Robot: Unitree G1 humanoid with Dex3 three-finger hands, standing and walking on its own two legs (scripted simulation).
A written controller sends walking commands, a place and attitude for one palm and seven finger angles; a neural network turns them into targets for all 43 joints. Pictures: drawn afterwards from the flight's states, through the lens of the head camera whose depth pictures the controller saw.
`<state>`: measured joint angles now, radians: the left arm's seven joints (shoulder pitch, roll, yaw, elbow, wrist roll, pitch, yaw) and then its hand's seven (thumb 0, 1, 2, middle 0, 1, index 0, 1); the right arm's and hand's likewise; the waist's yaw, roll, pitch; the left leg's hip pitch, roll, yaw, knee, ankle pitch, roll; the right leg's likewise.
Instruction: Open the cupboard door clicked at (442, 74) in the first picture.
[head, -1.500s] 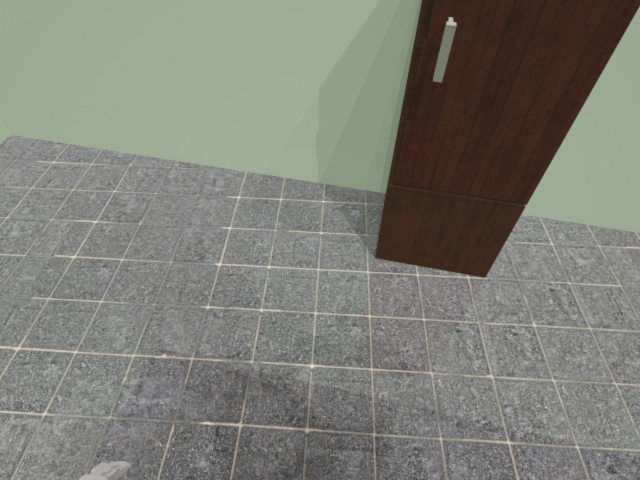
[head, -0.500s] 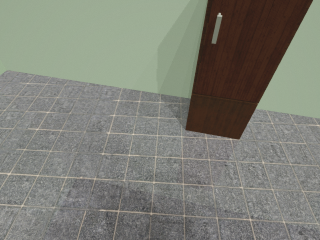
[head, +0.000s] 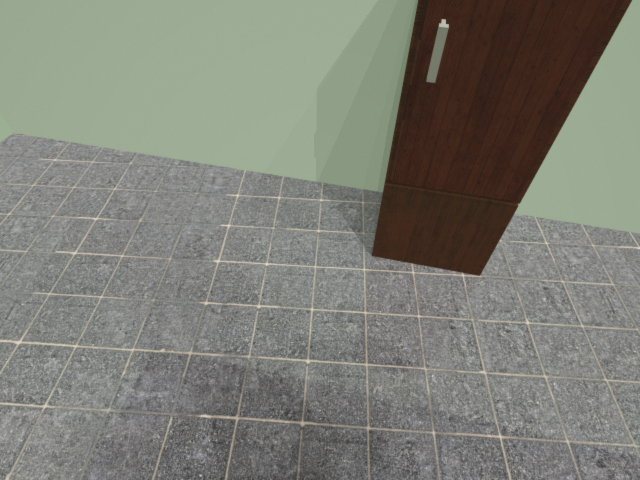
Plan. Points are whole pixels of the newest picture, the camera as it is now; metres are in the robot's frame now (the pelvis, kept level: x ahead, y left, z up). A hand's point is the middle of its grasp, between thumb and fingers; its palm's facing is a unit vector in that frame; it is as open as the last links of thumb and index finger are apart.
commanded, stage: walk to a spot facing it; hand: left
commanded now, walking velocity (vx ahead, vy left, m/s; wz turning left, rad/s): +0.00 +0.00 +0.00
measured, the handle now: (437, 50) +1.03 -0.21 +0.08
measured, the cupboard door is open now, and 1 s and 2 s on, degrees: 0 0 0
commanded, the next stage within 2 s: none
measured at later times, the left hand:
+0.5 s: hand out of the picture +0.06 +0.17 -0.18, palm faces -0.14 -0.95 -0.26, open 7.3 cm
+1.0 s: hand out of the picture +0.13 +0.21 -0.18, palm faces -0.38 -0.89 -0.24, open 7.4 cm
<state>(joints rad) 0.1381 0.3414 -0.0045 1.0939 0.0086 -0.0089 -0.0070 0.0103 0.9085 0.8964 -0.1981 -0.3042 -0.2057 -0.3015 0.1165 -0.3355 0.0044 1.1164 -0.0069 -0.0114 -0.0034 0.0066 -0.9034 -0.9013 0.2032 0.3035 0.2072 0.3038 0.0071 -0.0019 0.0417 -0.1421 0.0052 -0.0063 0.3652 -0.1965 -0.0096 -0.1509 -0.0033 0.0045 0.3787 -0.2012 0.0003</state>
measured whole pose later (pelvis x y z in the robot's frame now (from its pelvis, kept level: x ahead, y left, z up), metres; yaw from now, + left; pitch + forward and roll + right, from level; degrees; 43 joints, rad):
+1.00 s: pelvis -0.03 +0.04 -0.01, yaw -28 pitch +1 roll -1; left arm 0.21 0.29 0.10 0.91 0.03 0.07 -0.02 0.01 0.91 0.90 -0.20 -0.30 -0.20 -0.30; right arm 0.17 -0.20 -0.03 0.88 -0.01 0.01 -0.04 0.01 -0.91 -0.90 0.20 0.30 0.21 0.30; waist 0.03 -0.06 0.04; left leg -0.23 0.01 0.04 0.51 -0.29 0.02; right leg -0.52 0.11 0.12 0.93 -0.37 0.04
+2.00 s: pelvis +0.14 -0.13 -0.01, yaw -62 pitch -2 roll -1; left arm 0.28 0.23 0.10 1.02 0.03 0.02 -0.04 0.01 0.92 0.90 -0.19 -0.30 -0.20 -0.30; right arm 0.27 -0.15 -0.04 0.99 -0.02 -0.08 -0.03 0.00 -0.94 -0.90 0.20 0.30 0.21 0.30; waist 0.03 -0.04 0.04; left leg -0.20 0.08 0.26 0.47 -0.24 0.04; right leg -0.55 -0.05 -0.03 1.24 -0.24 0.00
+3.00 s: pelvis +0.20 -0.27 -0.01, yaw -53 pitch +2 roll -1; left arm 0.21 0.27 0.10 0.96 0.01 0.05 0.01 0.01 0.92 0.90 -0.19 -0.30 -0.20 -0.30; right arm 0.23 -0.20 -0.05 0.94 -0.02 0.02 -0.01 0.01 -0.91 -0.90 0.20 0.30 0.21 0.30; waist 0.00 -0.02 0.05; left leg -0.30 -0.01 0.04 0.47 -0.21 0.05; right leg -0.49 -0.08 -0.03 1.03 -0.38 0.09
